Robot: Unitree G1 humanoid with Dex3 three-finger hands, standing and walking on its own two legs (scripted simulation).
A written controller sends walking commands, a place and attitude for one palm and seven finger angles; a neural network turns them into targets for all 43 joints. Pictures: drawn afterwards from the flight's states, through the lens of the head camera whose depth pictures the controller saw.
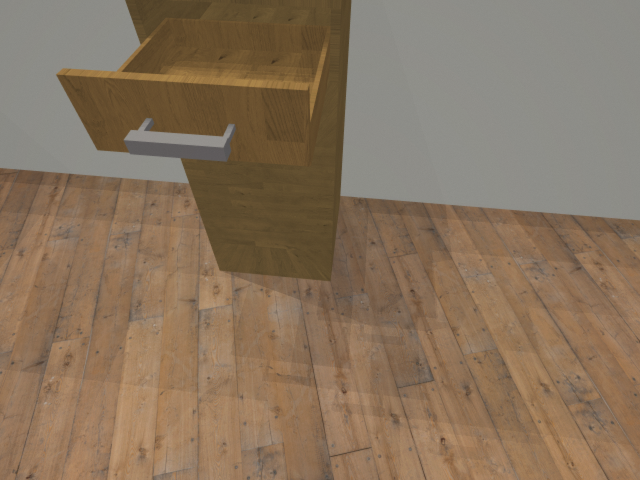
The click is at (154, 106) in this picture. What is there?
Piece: drawer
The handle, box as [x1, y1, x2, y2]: [124, 118, 235, 161]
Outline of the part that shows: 124,139 129,152 133,154 226,161 230,152 229,142 235,127 234,124 228,124 222,137 154,132 149,130 153,124 152,119 146,118 137,130 130,130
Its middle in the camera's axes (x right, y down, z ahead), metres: -0.22 -0.16 +0.61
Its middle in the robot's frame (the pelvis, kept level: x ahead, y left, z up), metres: +0.58 +0.24 +0.10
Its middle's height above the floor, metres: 0.89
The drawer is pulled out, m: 0.30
